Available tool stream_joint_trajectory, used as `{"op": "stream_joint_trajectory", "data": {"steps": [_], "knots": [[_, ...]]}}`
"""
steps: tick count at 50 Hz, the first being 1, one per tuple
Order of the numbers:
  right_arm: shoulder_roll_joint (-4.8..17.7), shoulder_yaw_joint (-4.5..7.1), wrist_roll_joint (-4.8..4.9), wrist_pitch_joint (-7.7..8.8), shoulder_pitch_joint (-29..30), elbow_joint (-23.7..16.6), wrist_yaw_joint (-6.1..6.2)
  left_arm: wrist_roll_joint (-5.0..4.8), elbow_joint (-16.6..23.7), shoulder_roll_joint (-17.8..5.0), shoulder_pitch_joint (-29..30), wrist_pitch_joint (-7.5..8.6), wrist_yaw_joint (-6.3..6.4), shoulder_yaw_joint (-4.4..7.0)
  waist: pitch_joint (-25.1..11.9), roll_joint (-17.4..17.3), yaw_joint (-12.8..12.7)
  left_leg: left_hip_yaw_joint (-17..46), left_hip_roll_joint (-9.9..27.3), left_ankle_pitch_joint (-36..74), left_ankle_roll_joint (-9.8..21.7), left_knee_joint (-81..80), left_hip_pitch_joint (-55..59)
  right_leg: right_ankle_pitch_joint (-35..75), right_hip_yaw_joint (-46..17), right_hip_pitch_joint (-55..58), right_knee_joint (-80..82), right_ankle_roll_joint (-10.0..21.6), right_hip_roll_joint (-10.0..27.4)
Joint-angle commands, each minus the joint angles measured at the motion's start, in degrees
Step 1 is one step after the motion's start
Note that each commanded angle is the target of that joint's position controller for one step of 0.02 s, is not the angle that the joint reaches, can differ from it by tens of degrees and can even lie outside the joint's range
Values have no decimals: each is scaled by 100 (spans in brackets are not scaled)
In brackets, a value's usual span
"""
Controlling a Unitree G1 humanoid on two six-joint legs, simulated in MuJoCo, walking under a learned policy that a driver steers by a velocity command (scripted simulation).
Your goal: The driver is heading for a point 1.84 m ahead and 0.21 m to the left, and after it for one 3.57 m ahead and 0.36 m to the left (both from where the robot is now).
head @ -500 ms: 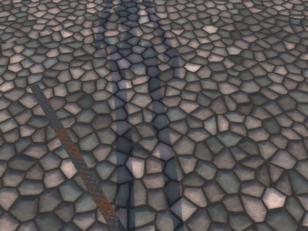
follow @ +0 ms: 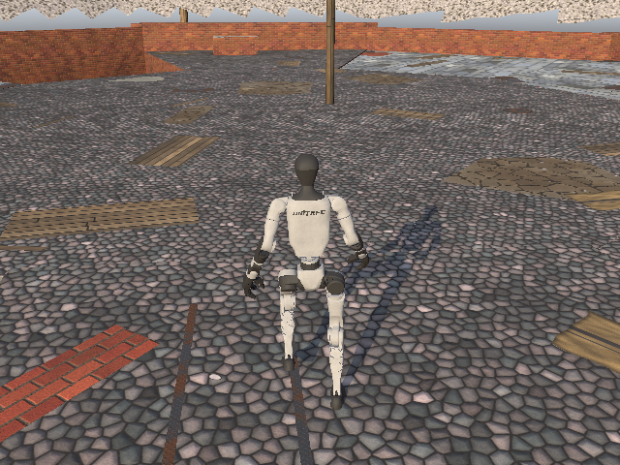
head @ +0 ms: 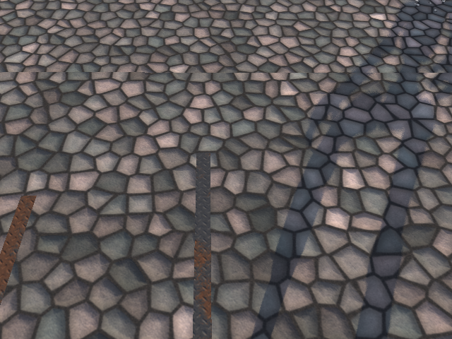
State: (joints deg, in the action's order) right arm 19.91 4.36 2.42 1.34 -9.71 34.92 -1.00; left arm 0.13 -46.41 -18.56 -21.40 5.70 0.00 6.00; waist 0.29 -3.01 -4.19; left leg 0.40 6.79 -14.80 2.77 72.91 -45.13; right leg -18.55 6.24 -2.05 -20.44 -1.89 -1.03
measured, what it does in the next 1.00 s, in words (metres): walks ahead: left foot, then right foot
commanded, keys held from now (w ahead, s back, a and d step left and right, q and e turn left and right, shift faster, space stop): w+q+shift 0.34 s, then w+e+shift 0.66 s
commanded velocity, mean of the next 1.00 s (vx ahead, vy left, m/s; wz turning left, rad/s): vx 1.00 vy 0.00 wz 0.11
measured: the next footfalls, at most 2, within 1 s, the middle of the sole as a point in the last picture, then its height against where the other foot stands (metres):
left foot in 0.20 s outside the picture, level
right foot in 0.68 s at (216, 231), level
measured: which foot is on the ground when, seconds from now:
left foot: up 0.00-0.18, down 0.20-0.68, up 0.70-1.00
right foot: down 0.00-0.20, up 0.22-0.66, down 0.68-1.00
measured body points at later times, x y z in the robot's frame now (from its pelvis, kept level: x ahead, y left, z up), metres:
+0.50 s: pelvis +0.44 +0.09 +0.01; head +0.45 +0.10 +0.45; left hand +0.57 +0.39 -0.06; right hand +0.58 -0.15 -0.11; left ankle +0.34 +0.11 -0.73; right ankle +0.73 -0.01 -0.65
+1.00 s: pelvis +0.92 +0.17 +0.01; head +0.95 +0.16 +0.46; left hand +0.87 +0.43 -0.11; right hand +1.22 -0.01 -0.03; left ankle +1.14 +0.39 -0.66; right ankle +0.83 +0.10 -0.73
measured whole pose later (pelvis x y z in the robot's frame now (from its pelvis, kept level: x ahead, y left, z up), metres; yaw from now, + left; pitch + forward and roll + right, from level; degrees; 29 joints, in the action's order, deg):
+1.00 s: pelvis +0.92 +0.17 +0.01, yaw +4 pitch +0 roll +1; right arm 15.2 0.6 -1.4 8.2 0.5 32.6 -0.5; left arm -2.0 -44.8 -13.6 -28.8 4.1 -0.6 2.2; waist 2.3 -1.1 -6.2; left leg 9.6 3.0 2.0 -1.8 37.8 -40.5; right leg -17.5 -13.0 0.0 -19.3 8.2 -9.6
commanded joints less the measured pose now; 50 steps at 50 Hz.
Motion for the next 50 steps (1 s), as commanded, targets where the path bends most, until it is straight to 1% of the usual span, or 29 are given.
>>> {"op": "stream_joint_trajectory", "data": {"steps": [1, 4, 6, 8, 9, 10, 11, 12, 13, 14, 15, 16, 18, 22, 24, 28, 31, 33, 34, 35, 36, 37, 38, 39, 41, 43, 46, 48, 50], "knots": [[-246, -201, -76, 36, -30, -452, -149, -11, 563, -377, 1301, 185, 32, -40, 674, 535, 623, 350, 419, 1201, -64, -819, -94, 1785, -347, -857, 1280, 873, 1421], [-128, -186, -108, 110, 665, -564, -290, -34, 402, -768, 875, 195, 53, 23, 793, 91, 328, -345, 28, 2153, 160, -2281, 709, 2534, 365, -601, 1372, 629, 1235], [149, -76, -58, 127, 691, -613, -336, -8, 359, -1144, 631, 128, 46, 82, 507, 445, 455, -888, -505, 1814, 368, -2623, 1399, 5322, 563, 25, 768, 534, 1298], [602, 147, 50, 67, -248, -479, -324, -19, 407, -1477, 598, -21, 69, 156, -122, 999, 1143, -1168, -996, 888, 620, -2553, 2544, 7971, 616, 379, -997, 539, 1485], [1013, 370, 38, 5, -1593, -127, -282, -46, 540, -1485, 802, -45, 71, 157, -747, 992, 1827, -1027, -1145, 875, 883, -2782, 4318, 8179, 517, -322, -2604, 533, 1471], [1255, 494, 92, -75, -2485, 226, -169, -45, 557, -1043, 798, 32, 65, 26, -835, 193, 2094, -225, -850, 1128, 1165, -3210, 6053, 4179, 453, -1908, -5008, 259, 810], [1665, 429, -35, -17, -1702, -25, -152, 30, 934, 34, -84, 250, -21, -319, -1237, -2045, 748, 3005, 268, 60, 2166, -4005, 7207, -1404, -301, -4113, -7374, 80, -274], [1293, 357, -133, 92, -1774, -313, -159, -108, 1185, -561, 304, 501, -81, -315, -2415, -1295, 1127, 5057, 872, -2351, 2450, -5358, 7508, -975, -1574, -4642, -7391, 340, -136], [1038, 319, -172, 198, -1807, -242, -154, -274, 1363, -841, 1156, 567, -63, -254, -1477, -401, 1258, 5050, 811, -2611, 2025, -5922, 6703, -490, -1529, -4830, -6860, 475, 67], [983, 284, -195, 305, -1521, -189, -186, -250, 1417, -679, 1339, 571, -9, -299, -692, 517, 883, 4685, 702, -2097, 1849, -6003, 5590, -215, -1478, -4672, -6266, 477, 246], [843, 231, -223, 372, -1102, -227, -194, -84, 1289, -566, 1265, 513, 43, -315, -365, 940, 560, 4095, 453, -1405, 1714, -5885, 4619, -38, -1532, -4135, -5788, 433, 465], [780, 203, -302, 401, -769, -303, -158, -47, 1208, -569, 925, 406, 30, -281, -223, 659, 230, 3682, 221, -1004, 1751, -5846, 3862, 64, -1637, -3692, -5510, 329, 568], [373, 69, -223, 389, -511, -230, -79, -18, 1070, -560, 735, 196, 17, -249, 144, 460, 32, 2773, -44, -528, 1670, -5988, 3032, 110, -1479, -3409, -4780, 120, 794], [124, -51, -196, 423, -800, 146, 124, 146, 1325, 28, 1815, 142, -40, -496, 581, 216, 569, 1026, -621, 896, 1238, -6055, 2145, 2645, -750, -2943, -2765, -78, 812], [270, -26, -168, 494, -1134, 330, 95, 51, 1363, 124, 2227, 188, -104, -544, 584, 129, 930, 841, -487, 516, 1107, -6394, 2133, 3783, -500, -2371, -1882, 30, 626], [401, -15, -177, 490, -1584, 754, 42, -229, 1581, -174, 2882, 207, -255, -432, 946, 149, 1190, 608, 109, 1346, 905, -6499, 4248, 3322, -498, -3494, -846, 409, 482], [622, 16, -405, 372, -1301, 820, 87, -280, 1576, -446, 2316, 205, -385, -274, 300, -180, 684, 200, 354, 5105, 603, -5624, 5486, 2356, -138, -3194, -1053, 769, -57], [822, 65, -608, 256, -896, 721, 133, -340, 1242, -831, 612, 48, -312, -59, -715, -601, -261, -3, 414, 7770, 480, -3699, 5594, 1600, 37, -1660, -1624, 1011, -363], [876, 68, -586, 229, -414, 567, 185, -309, 897, -1011, -825, -48, -250, 24, -1181, -208, -1039, -258, 208, 7321, 287, -1701, 4367, 1739, -359, 169, -1499, 1135, -143], [-76, -153, -540, 345, -1306, 417, 116, -191, 746, -1315, -1115, -50, -247, 57, -1782, 1939, -296, 57, -837, 1225, -190, 953, 1533, -142, -2876, 2585, -1588, 2117, 872], [4, -302, -222, 589, -1378, 305, -14, -141, 774, -1025, -1098, -25, -255, 25, -2291, 2256, -238, 713, -1339, -1170, -164, 1572, 308, -2189, -5745, 3257, 148, 2567, 1607], [422, -209, -40, 736, -643, 140, -61, -43, 824, -688, -888, -21, -205, -20, -1455, 1439, -405, 973, -958, -705, 108, 1305, -114, -2474, -5646, 2749, 575, 2165, 1540], [427, -248, -60, 829, -76, -50, -54, -3, 884, -639, -579, 0, -233, -49, -790, 493, -243, 927, -748, -379, 217, 715, 69, -1627, -5071, 1731, 660, 1957, 1383], [285, -260, -201, 884, 257, -116, -16, 3, 895, -604, -329, 36, -287, -68, -287, -137, 2, 861, -667, -330, 226, 226, 291, -808, -4619, 818, 718, 1929, 1125], [216, -226, -333, 820, 32, -73, 22, -30, 980, -457, 93, 42, -279, -127, -1, 52, 483, 886, -460, -196, 70, -433, 764, 255, -3790, -98, 826, 1974, 624], [195, -211, -383, 724, -3, -82, 73, -182, 913, -368, 84, 22, -217, -160, 241, 212, 603, 738, -347, -189, -186, -1030, 755, 749, -3408, -607, 894, 1990, 464], [-17, -284, -433, 715, 1008, -492, 99, -208, 781, -420, -103, -8, -55, -158, 701, 369, 294, 357, -524, 954, -489, -2583, 1115, 1469, -2907, -1705, 1058, 1842, 124], [-218, -316, -424, 758, 1516, -682, 59, -212, 642, -456, -300, -58, 1, -132, 642, 569, 35, 213, -773, 2038, -548, -3512, 1855, 1518, -2747, -2184, 1009, 1567, -62], [-123, -230, -313, 792, 1716, -790, 48, -276, 485, -470, -533, -80, 7, -107, 453, 659, -103, 273, -977, 2559, -557, -4085, 2522, 1346, -2967, -2107, 959, 1381, -18]]}}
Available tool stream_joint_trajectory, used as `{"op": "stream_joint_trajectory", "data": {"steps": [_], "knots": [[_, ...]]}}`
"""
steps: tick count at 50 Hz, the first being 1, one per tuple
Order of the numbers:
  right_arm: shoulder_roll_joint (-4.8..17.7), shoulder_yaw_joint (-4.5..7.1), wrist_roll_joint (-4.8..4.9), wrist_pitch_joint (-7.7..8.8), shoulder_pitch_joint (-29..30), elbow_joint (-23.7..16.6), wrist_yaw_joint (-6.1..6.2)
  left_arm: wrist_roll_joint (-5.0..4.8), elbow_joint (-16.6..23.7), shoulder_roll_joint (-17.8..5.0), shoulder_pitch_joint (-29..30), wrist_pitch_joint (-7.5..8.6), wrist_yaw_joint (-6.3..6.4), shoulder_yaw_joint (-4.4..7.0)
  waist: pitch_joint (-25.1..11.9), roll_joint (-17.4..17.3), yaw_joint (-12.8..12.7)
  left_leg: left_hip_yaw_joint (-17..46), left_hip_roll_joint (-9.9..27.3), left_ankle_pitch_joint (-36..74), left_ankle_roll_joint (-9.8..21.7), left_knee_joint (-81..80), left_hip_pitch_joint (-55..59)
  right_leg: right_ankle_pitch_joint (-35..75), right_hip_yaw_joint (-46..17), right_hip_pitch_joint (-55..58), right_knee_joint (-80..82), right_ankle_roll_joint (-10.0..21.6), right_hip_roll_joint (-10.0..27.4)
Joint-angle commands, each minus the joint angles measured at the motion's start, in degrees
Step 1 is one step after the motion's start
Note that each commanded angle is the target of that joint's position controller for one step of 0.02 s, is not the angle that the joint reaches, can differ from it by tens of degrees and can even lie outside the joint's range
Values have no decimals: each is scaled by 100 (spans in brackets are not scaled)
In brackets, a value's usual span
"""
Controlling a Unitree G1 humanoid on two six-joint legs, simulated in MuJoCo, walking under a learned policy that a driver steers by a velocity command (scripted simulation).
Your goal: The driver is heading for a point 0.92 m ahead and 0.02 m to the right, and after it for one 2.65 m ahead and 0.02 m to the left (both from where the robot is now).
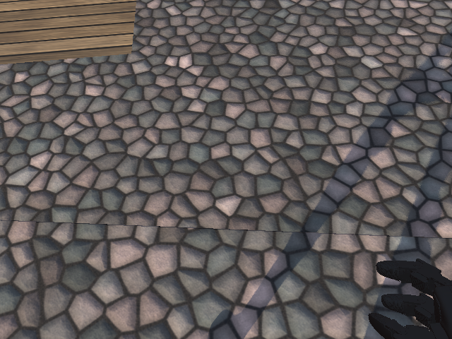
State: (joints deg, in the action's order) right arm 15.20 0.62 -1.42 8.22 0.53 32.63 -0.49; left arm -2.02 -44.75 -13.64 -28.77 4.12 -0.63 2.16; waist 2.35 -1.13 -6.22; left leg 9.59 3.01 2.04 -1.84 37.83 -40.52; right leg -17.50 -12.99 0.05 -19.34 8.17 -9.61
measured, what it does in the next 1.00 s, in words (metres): walks ahead: left foot, then right foot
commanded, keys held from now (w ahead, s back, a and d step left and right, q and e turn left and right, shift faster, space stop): w+e+shift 0.26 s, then w+shift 0.08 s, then w+q+shift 0.48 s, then q+shift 0.18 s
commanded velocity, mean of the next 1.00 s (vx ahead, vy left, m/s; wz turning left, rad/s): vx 0.94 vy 0.00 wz -0.02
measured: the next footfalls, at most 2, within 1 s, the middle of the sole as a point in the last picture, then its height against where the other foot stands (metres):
left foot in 0.12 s outside the picture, level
right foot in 0.58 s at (359, 284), level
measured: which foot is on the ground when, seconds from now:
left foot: up 0.00-0.10, down 0.12-0.60, up 0.62-1.00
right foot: down 0.00-0.14, up 0.16-0.56, down 0.58-1.00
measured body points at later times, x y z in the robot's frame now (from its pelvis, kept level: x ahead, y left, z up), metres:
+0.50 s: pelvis +0.44 -0.03 -0.02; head +0.46 -0.05 +0.43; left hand +0.78 +0.06 -0.05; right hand +0.26 -0.25 -0.15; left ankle +0.33 +0.16 -0.74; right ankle +0.60 -0.24 -0.69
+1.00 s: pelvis +0.86 -0.15 -0.06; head +0.87 -0.13 +0.39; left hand +0.90 +0.14 -0.18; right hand +1.05 -0.43 -0.12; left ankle +1.09 -0.07 -0.75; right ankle +0.64 -0.26 -0.74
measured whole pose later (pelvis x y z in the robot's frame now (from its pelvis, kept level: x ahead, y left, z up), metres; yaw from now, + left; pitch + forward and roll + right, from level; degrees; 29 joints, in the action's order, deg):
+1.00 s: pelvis +0.86 -0.15 -0.06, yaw +0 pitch -2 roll -5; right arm 19.3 5.2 1.3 1.8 -7.3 39.7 -5.0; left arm -1.5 -47.1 -17.4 -20.3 4.9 2.0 5.1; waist 2.7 -2.2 -3.0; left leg -2.8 4.1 26.6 2.2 34.3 -36.1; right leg -35.7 18.4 9.8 -32.2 -5.2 2.7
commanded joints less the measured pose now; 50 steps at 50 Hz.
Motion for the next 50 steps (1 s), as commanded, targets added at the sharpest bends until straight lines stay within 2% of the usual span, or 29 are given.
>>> {"op": "stream_joint_trajectory", "data": {"steps": [1, 4, 6, 7, 8, 9, 10, 11, 12, 13, 16, 20, 22, 25, 27, 28, 29, 30, 31, 32, 33, 35, 37, 39, 41, 44, 46, 48, 50], "knots": [[443, 202, 149, 112, 760, -609, 9, -96, 251, -926, 151, 72, 82, 277, 203, 550, 97, -519, -610, 859, -100, -840, 2162, 1212, -1184, -2000, 720, 308, 880], [860, 413, 322, 157, 644, -683, 49, -89, 131, -919, 186, -5, 156, 325, 10, 717, 338, -375, -625, 243, 22, -1349, 2386, 2567, -1421, -847, -162, 110, 1044], [1160, 605, 411, 127, -1342, -401, 144, 143, 340, -1092, 699, -113, 111, 351, -1455, 943, 1487, -269, -133, -380, 361, -794, 4552, 3945, -1147, -946, -2384, -175, 971], [1473, 649, 397, 15, -2797, -172, 223, 390, 560, -514, 718, -112, 81, 163, -2553, 115, 1820, 817, 961, -1524, 567, -211, 6507, 1593, -647, -2080, -4406, -249, 642], [1708, 652, 218, 29, -2718, 67, 59, -114, 800, -63, -382, -47, 34, -61, -3538, -3195, 1000, 4460, 2449, -3938, 1679, -1529, 7904, -1384, -164, -4007, -6235, -453, 280], [975, 569, 165, -39, -2386, -148, 54, -259, 629, -619, 2, -105, 127, 0, -2634, -2225, 1287, 4326, 2033, -5176, 1408, -1969, 7266, -887, 80, -4669, -6584, -456, 911], [660, 495, 170, -109, -2178, -103, 103, -132, 734, -955, 797, -125, 117, 75, -1652, -1285, 1452, 3099, 1734, -4349, 1131, -1945, 6435, -500, 379, -4897, -6521, -453, 1046], [709, 490, 95, -158, -2082, 52, 96, -7, 837, -910, 1274, -136, 97, 90, -925, -87, 1368, 2296, 1551, -3014, 1043, -2020, 5475, -320, 541, -4767, -6358, -476, 1247], [701, 485, 32, -160, -1943, 185, 94, 98, 982, -828, 1591, -120, 63, 113, -481, 149, 1210, 1725, 1400, -2149, 1067, -2107, 4737, -115, 562, -4625, -6043, -460, 1461], [613, 453, -10, -142, -1821, 298, 90, 25, 1042, -697, 1567, -168, 4, 113, -226, 3, 992, 1260, 1287, -1783, 1056, -2241, 4195, -92, 551, -4400, -5923, -445, 1661], [311, 361, 187, -101, -1698, 646, -29, -88, 1196, -275, 1588, -293, -45, -9, 112, -229, 640, 512, 1174, -1430, 1165, -2613, 3429, -240, 571, -4439, -5608, -407, 1883], [755, 439, 187, -58, -1801, 895, -56, 74, 1336, -368, 2191, -149, -123, -105, 650, 135, 468, -305, 980, -707, 1307, -3093, 2918, 1199, 532, -4535, -3990, -469, 1726], [924, 462, 306, -77, -2098, 1004, -49, 174, 1434, -453, 2790, 1, -234, -135, 775, 340, 652, -533, 842, -552, 1292, -3459, 2663, 1992, 1103, -3795, -2857, -451, 1645], [1262, 490, 361, -148, -2592, 1191, -36, 101, 1571, -596, 3296, 156, -364, -93, 788, 168, 765, -552, 1083, 188, 1292, -3467, 3232, 2011, 1264, -3067, -1875, -496, 1326], [1448, 472, 301, -248, -2782, 1335, -9, 46, 1521, -1066, 2786, 195, -321, 141, 148, -244, 381, -615, 1161, 2399, 1085, -2412, 3992, 1497, 1372, -2220, -1524, -387, 976], [1510, 451, 231, -316, -2810, 1422, -8, -4, 1366, -1323, 2011, 172, -250, 302, -403, -501, -128, -762, 1018, 3154, 937, -1303, 3876, 1264, 1539, -1101, -1449, -275, 782], [1377, 370, 144, -325, -2719, 1382, 22, 53, 1134, -1543, 833, 98, -122, 429, -1105, -657, -792, -818, 805, 2532, 694, 421, 2604, 1092, 1106, 836, -1979, -209, 1260], [253, 85, 162, -240, -3550, 1178, 7, 306, 1024, -2164, 156, 104, -51, 543, -2483, 870, -351, -727, -83, -1017, 405, 3163, 608, -1316, -1667, 3032, -1583, 472, 2951], [213, 22, 404, -127, -3670, 1159, 18, 271, 964, -1873, -85, 137, -106, 464, -3566, 1618, -342, 24, -239, -2755, 521, 4211, 300, -3163, -3682, 3051, -156, 589, 3361], [705, 224, 629, -140, -2701, 946, 70, 194, 799, -1415, 204, 153, -114, 336, -2149, 1248, -346, -88, -50, -2529, 500, 4588, -469, -2767, -3127, 2216, 285, 309, 3195], [721, 236, 587, -163, -2212, 808, 117, 164, 681, -1207, 508, 166, -117, 290, -1214, 887, -218, -241, 185, -2187, 461, 4434, -734, -1603, -2109, 1373, 207, 217, 3100], [562, 287, 356, -324, -2214, 885, 112, 349, 554, -747, 1156, 217, -118, 224, -610, 741, 372, -237, 665, -1647, 453, 3755, 50, -8, -611, -230, 300, 135, 2755], [276, 292, 432, -607, -2368, 969, 58, 263, 466, -418, 1673, 263, -119, 202, -268, 814, 720, -219, 910, -1750, 458, 3208, 537, 494, 299, -955, 690, 116, 2678], [257, 308, 393, -765, -1897, 776, 29, 194, 374, -557, 1912, 321, -89, 268, 267, 615, 796, -229, 1024, -1539, 414, 2705, 220, 888, 867, -1256, 1091, 90, 2746], [263, 325, 279, -747, -1942, 805, -68, 262, 226, -891, 1654, 362, -18, 412, 151, 247, 808, -270, 987, -438, 392, 2559, 26, 1473, 1416, -853, 852, 248, 2687], [405, 417, 179, -580, -1334, 660, -262, 177, 295, -852, 2108, 370, 288, 367, 656, 55, 998, -787, 570, 1952, 540, 652, 543, 1783, 2743, -1457, 630, -345, 1977], [460, 457, 185, -541, -1062, 612, -438, 193, 228, -1032, 1656, 320, 359, 421, 319, 17, 759, -1134, 202, 3160, 511, -95, 1636, 1326, 3006, -1417, 227, -568, 1907], [645, 549, 314, -633, -1500, 751, -511, 62, 282, -1221, 1677, 203, 334, 469, 120, 142, 987, -1392, -27, 2991, 382, -261, 2140, 1989, 3105, -940, -696, -709, 2022], [939, 721, 276, -789, -2370, 1018, -492, -92, 448, -1333, 1769, 77, 229, 484, -241, 87, 1350, -1682, -251, 2623, 359, -429, 2847, 3178, 3098, -509, -2399, -892, 2206]]}}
